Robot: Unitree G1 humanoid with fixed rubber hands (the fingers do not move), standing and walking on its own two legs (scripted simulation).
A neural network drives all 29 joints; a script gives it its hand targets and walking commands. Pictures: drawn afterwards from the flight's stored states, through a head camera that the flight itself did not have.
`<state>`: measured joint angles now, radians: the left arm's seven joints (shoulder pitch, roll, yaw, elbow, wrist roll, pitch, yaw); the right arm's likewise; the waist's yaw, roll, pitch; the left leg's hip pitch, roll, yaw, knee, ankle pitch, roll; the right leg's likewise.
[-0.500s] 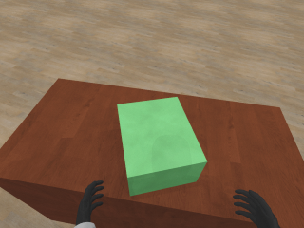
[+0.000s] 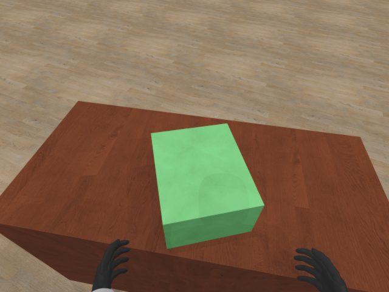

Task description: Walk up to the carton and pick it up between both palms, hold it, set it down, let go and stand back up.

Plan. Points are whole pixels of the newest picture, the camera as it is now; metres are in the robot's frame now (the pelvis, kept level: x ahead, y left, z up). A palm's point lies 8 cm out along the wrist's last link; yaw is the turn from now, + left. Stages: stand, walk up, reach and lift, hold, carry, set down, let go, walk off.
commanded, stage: set down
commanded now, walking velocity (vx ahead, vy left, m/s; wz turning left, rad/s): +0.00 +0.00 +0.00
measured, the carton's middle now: (199, 180) +0.42 +0.02 -0.07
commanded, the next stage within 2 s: let go in 0.66 s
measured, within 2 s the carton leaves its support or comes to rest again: neither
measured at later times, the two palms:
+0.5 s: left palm (95, 285) +0.16 +0.22 -0.08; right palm (321, 289) +0.17 -0.23 -0.06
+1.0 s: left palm (91, 284) +0.16 +0.24 -0.09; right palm (317, 289) +0.17 -0.22 -0.06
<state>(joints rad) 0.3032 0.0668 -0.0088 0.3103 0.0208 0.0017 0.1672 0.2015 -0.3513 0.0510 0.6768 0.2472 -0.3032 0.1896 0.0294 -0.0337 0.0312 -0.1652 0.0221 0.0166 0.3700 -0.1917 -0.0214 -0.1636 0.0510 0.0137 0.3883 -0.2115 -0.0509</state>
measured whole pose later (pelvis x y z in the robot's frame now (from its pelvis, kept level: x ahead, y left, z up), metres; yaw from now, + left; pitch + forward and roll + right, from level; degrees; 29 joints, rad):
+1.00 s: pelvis +0.01 +0.03 +0.00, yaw -1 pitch -4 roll +0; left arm 0.24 0.14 0.00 0.47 0.05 0.14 0.05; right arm 0.16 -0.26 -0.03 0.70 0.06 -0.23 0.08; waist 0.01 -0.03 0.08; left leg -0.08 0.00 0.05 0.38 -0.24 0.02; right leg -0.06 0.03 0.03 0.35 -0.22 -0.01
